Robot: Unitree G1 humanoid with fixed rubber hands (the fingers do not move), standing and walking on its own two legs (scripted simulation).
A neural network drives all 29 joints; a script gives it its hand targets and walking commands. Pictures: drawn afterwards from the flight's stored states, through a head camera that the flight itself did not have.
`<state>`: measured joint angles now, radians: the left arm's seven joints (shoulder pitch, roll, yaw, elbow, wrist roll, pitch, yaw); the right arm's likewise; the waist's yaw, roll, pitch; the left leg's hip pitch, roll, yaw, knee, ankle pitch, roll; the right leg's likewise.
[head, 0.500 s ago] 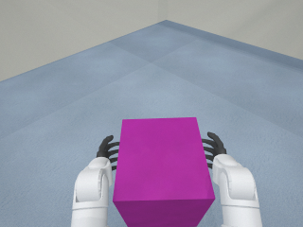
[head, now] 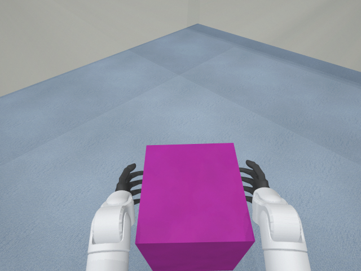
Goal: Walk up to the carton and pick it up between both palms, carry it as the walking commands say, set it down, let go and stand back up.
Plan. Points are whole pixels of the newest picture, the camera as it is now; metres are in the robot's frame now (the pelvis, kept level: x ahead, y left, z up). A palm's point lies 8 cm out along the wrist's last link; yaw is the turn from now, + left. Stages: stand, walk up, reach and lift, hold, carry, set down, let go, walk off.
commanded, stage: carry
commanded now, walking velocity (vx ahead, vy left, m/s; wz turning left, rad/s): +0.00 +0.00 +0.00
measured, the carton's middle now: (191, 210) +0.28 +0.00 -0.02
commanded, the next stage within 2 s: none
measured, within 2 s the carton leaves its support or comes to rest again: neither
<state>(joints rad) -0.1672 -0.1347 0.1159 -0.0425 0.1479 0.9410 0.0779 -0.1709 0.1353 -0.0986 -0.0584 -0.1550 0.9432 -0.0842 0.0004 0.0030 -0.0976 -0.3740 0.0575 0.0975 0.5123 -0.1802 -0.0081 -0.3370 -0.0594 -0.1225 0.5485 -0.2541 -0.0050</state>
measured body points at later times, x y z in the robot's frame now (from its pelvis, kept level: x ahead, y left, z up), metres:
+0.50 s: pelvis +0.00 +0.00 +0.00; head -0.01 +0.00 +0.45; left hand +0.29 +0.14 +0.04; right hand +0.29 -0.15 +0.05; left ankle +0.05 +0.13 -0.73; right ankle +0.02 -0.11 -0.73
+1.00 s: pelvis +0.01 -0.01 +0.00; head +0.00 -0.01 +0.45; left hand +0.29 +0.14 +0.05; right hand +0.29 -0.15 +0.06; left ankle +0.05 +0.13 -0.73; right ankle +0.02 -0.11 -0.73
